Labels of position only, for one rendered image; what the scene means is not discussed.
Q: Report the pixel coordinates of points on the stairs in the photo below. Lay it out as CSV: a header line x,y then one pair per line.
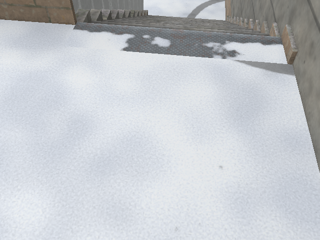
x,y
183,23

